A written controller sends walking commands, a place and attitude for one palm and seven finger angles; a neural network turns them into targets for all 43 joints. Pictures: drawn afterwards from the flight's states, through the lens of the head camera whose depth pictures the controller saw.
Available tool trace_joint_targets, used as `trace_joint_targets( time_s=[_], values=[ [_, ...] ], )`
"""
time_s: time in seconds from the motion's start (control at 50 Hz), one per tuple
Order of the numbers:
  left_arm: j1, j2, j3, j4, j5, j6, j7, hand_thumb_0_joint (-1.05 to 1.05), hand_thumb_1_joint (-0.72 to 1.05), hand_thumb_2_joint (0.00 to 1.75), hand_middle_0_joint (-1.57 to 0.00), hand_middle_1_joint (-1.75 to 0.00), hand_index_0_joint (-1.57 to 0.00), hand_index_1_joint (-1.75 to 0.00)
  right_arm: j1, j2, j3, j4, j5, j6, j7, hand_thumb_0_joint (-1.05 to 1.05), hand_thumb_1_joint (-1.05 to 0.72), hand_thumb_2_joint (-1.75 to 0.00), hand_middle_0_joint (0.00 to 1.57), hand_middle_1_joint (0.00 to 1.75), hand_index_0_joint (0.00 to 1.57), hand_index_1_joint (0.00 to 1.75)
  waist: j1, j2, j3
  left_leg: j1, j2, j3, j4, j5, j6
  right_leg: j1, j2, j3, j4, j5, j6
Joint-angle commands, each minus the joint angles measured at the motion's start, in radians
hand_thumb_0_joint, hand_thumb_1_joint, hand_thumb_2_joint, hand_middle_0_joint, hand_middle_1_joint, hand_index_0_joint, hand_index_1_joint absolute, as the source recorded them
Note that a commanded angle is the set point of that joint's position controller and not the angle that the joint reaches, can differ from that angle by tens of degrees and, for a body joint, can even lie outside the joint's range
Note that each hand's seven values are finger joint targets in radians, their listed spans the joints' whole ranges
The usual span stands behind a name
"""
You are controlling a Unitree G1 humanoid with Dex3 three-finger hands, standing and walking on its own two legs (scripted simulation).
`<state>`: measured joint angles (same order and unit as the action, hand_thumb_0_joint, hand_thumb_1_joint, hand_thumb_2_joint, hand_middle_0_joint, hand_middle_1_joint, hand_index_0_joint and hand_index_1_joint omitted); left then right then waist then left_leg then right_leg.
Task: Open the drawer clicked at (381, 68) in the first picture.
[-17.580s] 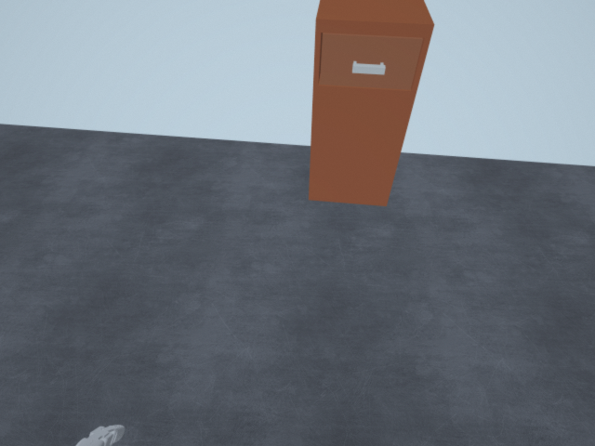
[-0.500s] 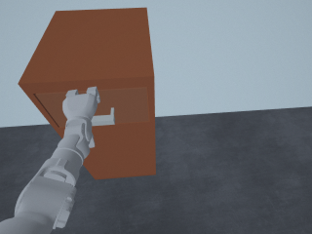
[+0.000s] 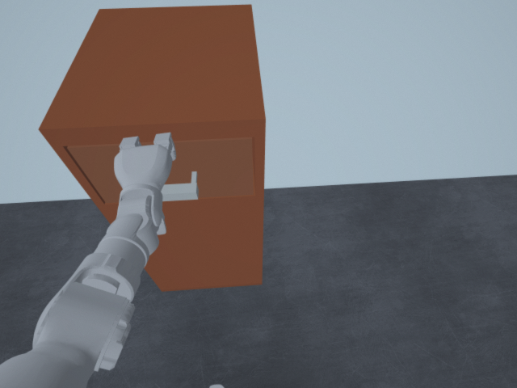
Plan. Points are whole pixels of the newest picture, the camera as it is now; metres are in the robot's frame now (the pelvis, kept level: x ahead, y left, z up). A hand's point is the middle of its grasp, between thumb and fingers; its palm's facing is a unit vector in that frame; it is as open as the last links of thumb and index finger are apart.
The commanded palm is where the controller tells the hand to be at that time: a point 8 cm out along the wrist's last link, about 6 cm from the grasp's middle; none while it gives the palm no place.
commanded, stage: move the hooked fingers above the handle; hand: left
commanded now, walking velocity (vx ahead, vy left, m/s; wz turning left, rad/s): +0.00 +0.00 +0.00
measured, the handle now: (170, 184) +0.51 +0.16 -0.04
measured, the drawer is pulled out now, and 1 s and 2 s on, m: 0.00 0.00 0.00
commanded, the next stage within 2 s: lower the fingers behind the handle in 0.40 s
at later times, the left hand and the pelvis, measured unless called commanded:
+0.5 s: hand (158, 184) +0.46 +0.17 +0.02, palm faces -0.01 -0.05 -1.00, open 13.5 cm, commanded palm +0.44 +0.17 +0.08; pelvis +0.00 +0.00 +0.00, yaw +0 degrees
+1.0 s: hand (162, 196) +0.46 +0.17 -0.01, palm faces +0.03 -0.05 -1.00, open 13.8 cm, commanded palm +0.44 +0.17 +0.04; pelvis +0.00 -0.01 -0.02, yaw +0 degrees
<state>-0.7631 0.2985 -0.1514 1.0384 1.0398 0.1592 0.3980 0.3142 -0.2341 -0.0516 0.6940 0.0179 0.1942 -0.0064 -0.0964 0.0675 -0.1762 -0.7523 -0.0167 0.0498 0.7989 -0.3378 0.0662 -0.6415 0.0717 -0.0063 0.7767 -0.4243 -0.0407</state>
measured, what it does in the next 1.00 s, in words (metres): stands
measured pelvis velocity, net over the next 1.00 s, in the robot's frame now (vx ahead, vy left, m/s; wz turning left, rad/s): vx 0.00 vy -0.01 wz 0.01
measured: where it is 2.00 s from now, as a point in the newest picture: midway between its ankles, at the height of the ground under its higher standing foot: outside the picture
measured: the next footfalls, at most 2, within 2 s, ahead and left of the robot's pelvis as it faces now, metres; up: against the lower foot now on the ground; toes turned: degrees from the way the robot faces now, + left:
none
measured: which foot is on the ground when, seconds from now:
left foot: down 0.00-1.00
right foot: down 0.00-1.00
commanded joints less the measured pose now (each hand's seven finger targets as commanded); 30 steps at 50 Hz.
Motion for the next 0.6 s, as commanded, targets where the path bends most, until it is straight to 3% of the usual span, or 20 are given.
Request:
trace_joint_targets(
  time_s=[0.0, 0.08, 0.16, 0.2, 0.22, 0.24, 0.28, 0.32, 0.36, 0.38, 0.42, 0.44, 0.46, 0.5, 0.52, 0.58],
  values=[
    [-0.402, 0.214, 0.047, -0.136, -0.011, 0.006, -0.047, 0.0, -0.5, 0.3, -0.3, -1.2, -0.3, -1.2, 0.068, -0.164, -0.04, -0.097, 0.0, -0.017, -0.04, 0.0, -0.9, -0.9, 0.2, 0.3, 0.2, 0.3, -0.032, -0.126, -0.269, 0.313, -0.002, -0.044, -0.084, 0.271, -0.002, 0.095, -0.009, 0.017, -0.149, 0.342, 0.011],
    [-0.383, 0.174, 0.024, -0.249, -0.004, -0.119, -0.071, 0.0, -0.5, 0.3, -0.3, -1.2, -0.3, -1.2, 0.072, -0.148, -0.045, -0.112, -0.007, -0.039, -0.049, 0.0, -0.9, -0.9, 0.2, 0.3, 0.2, 0.3, -0.014, -0.017, -0.284, 0.386, 0.004, -0.054, -0.078, 0.288, -0.005, 0.036, -0.006, 0.016, -0.138, 0.301, -0.001],
    [-0.387, 0.231, 0.083, -0.267, 0.032, -0.181, -0.013, 0.0, -0.5, 0.3, -0.3, -1.2, -0.3, -1.2, 0.085, -0.141, -0.046, -0.108, -0.007, -0.051, -0.046, 0.0, -0.9, -0.9, 0.2, 0.3, 0.2, 0.3, -0.006, -0.035, -0.285, 0.347, 0.007, -0.072, -0.055, 0.281, -0.011, -0.014, 0.001, 0.011, -0.107, 0.264, -0.005],
    [-0.431, 0.228, 0.091, -0.266, 0.041, -0.171, 0.035, 0.0, -0.5, 0.3, -0.3, -1.2, -0.3, -1.2, 0.088, -0.141, -0.049, -0.099, -0.013, -0.06, -0.038, 0.0, -0.9, -0.9, 0.2, 0.3, 0.2, 0.3, -0.011, -0.009, -0.281, 0.336, 0.008, -0.076, -0.048, 0.281, -0.014, -0.044, 0.004, 0.001, -0.091, 0.245, -0.01],
    [-0.459, 0.274, 0.123, -0.269, 0.055, -0.162, 0.064, 0.0, -0.5, 0.3, -0.3, -1.2, -0.3, -1.2, 0.089, -0.147, -0.051, -0.091, -0.014, -0.061, -0.036, 0.0, -0.9, -0.9, 0.2, 0.3, 0.2, 0.3, -0.01, -0.006, -0.32, 0.341, 0.01, -0.077, -0.04, 0.276, -0.015, -0.054, 0.004, 0.005, -0.082, 0.237, -0.007],
    [-0.449, 0.261, 0.118, -0.246, 0.055, -0.139, 0.085, 0.0, -0.5, 0.3, -0.3, -1.2, -0.3, -1.2, 0.095, -0.147, -0.053, -0.09, -0.018, -0.062, -0.033, 0.0, -0.9, -0.9, 0.2, 0.3, 0.2, 0.3, -0.01, 0.008, -0.332, 0.346, 0.007, -0.076, -0.035, 0.281, -0.018, -0.056, 0.007, -0.001, -0.077, 0.236, -0.009],
    [-0.462, 0.291, 0.141, -0.241, 0.058, -0.099, 0.109, 0.0, -0.5, 0.3, -0.3, -1.2, -0.3, -1.2, 0.098, -0.152, -0.056, -0.083, -0.02, -0.06, -0.028, 0.0, -0.9, -0.9, 0.2, 0.3, 0.2, 0.3, -0.006, -0.005, -0.388, 0.352, 0.006, -0.066, -0.025, 0.316, -0.018, -0.021, 0.007, 0.003, -0.072, 0.28, -0.006],
    [-0.458, 0.269, 0.119, -0.222, 0.043, -0.057, 0.104, 0.0, -0.5, 0.3, -0.3, -1.2, -0.3, -1.2, 0.096, -0.153, -0.056, -0.08, -0.018, -0.052, -0.023, 0.0, -0.9, -0.9, 0.2, 0.3, 0.2, 0.3, -0.011, -0.002, -0.442, 0.379, 0.003, -0.06, -0.022, 0.349, -0.019, 0.011, 0.008, 0.004, -0.075, 0.328, -0.001],
    [-0.467, 0.242, 0.087, -0.199, 0.028, -0.023, 0.076, 0.0, -0.5, 0.3, -0.3, -1.2, -0.3, -1.2, 0.102, -0.157, -0.059, -0.071, -0.012, -0.048, -0.021, 0.0, -0.9, -0.9, 0.2, 0.3, 0.2, 0.3, -0.025, -0.021, -0.439, 0.385, 0.004, -0.056, -0.028, 0.356, -0.018, 0.031, 0.007, 0.007, -0.09, 0.357, 0.005],
    [-0.458, 0.207, 0.058, -0.191, 0.015, -0.013, 0.06, 0.0, -0.5, 0.3, -0.3, -1.2, -0.3, -1.2, 0.109, -0.156, -0.06, -0.073, -0.009, -0.046, -0.021, 0.0, -0.9, -0.9, 0.2, 0.3, 0.2, 0.3, -0.031, -0.04, -0.414, 0.384, 0.003, -0.053, -0.034, 0.356, -0.016, 0.045, 0.008, 0.004, -0.1, 0.365, 0.006],
    [-0.468, 0.257, 0.09, -0.189, 0.013, -0.008, 0.039, 0.0, -0.5, 0.3, -0.3, -1.2, -0.3, -1.2, 0.103, -0.16, -0.055, -0.068, -0.004, -0.038, -0.025, 0.0, -0.9, -0.9, 0.2, 0.3, 0.2, 0.3, -0.026, -0.048, -0.414, 0.379, 0.001, -0.049, -0.044, 0.365, -0.011, 0.073, 0.004, 0.014, -0.11, 0.396, 0.01],
    [-0.422, 0.266, 0.1, -0.172, 0.008, -0.002, 0.028, 0.0, -0.5, 0.3, -0.3, -1.2, -0.3, -1.2, 0.099, -0.16, -0.053, -0.077, -0.005, -0.034, -0.029, 0.0, -0.9, -0.9, 0.2, 0.3, 0.2, 0.3, -0.013, -0.053, -0.391, 0.364, -0.002, -0.045, -0.05, 0.357, -0.01, 0.096, 0.003, 0.013, -0.113, 0.399, 0.007],
    [-0.416, 0.244, 0.076, -0.159, 0.008, 0.002, 0.014, 0.0, -0.5, 0.3, -0.3, -1.2, -0.3, -1.2, 0.086, -0.157, -0.046, -0.079, -0.001, -0.03, -0.033, 0.0, -0.9, -0.9, 0.2, 0.3, 0.2, 0.3, -0.021, -0.07, -0.361, 0.344, -0.006, -0.042, -0.057, 0.338, -0.007, 0.096, 0.001, 0.018, -0.126, 0.398, 0.01],
    [-0.404, 0.199, 0.043, -0.13, 0.001, -0.01, -0.015, 0.0, -0.5, 0.3, -0.3, -1.2, -0.3, -1.2, 0.087, -0.153, -0.043, -0.085, 0.0, -0.033, -0.039, 0.0, -0.9, -0.9, 0.2, 0.3, 0.2, 0.3, -0.032, -0.085, -0.277, 0.312, -0.007, -0.04, -0.07, 0.303, -0.004, 0.086, -0.004, 0.015, -0.142, 0.373, 0.008],
    [-0.398, 0.228, 0.055, -0.125, 0.012, -0.022, -0.023, 0.0, -0.5, 0.3, -0.3, -1.2, -0.3, -1.2, 0.083, -0.157, -0.04, -0.084, 0.005, -0.034, -0.043, 0.0, -0.9, -0.9, 0.2, 0.3, 0.2, 0.3, -0.034, -0.106, -0.253, 0.292, -0.006, -0.041, -0.071, 0.282, -0.002, 0.075, -0.005, 0.022, -0.145, 0.36, 0.012],
    [-0.335, 0.202, 0.037, -0.114, 0.012, -0.053, -0.045, 0.0, -0.5, 0.3, -0.3, -1.2, -0.3, -1.2, 0.085, -0.155, -0.037, -0.1, 0.001, -0.038, -0.047, 0.0, -0.9, -0.9, 0.2, 0.3, 0.2, 0.3, -0.027, -0.091, -0.224, 0.28, -0.009, -0.039, -0.068, 0.264, -0.001, 0.064, -0.007, 0.024, -0.144, 0.345, 0.006]
  ],
)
